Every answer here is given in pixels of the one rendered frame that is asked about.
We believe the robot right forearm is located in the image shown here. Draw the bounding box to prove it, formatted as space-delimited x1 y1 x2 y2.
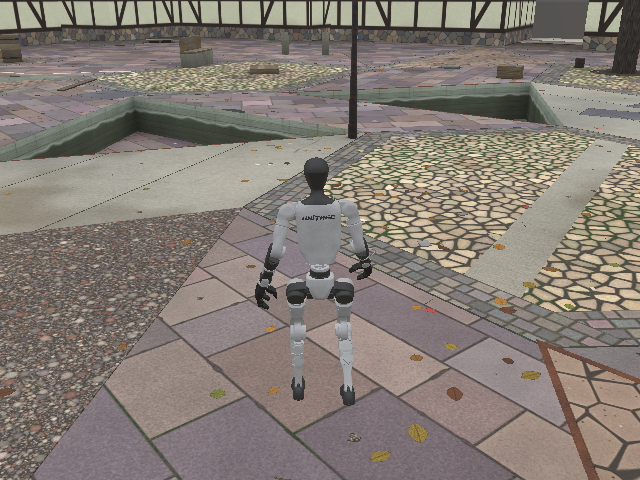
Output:
355 237 371 268

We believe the left robot hand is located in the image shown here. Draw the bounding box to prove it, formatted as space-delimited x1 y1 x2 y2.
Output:
255 283 277 310

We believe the right robot hand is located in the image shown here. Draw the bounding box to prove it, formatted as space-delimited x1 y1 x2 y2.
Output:
349 263 372 280

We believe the left robot upper arm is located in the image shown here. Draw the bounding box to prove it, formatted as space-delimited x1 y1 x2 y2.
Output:
270 202 297 259

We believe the right robot thigh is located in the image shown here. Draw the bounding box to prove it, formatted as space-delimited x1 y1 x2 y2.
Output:
334 278 354 340

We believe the robot left forearm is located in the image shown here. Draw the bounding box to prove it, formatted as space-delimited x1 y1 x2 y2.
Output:
258 243 280 287

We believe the robot left shin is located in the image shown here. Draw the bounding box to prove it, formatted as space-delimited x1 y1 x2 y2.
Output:
290 325 304 387

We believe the right robot upper arm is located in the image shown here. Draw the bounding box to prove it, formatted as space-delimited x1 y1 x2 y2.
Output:
338 200 366 253

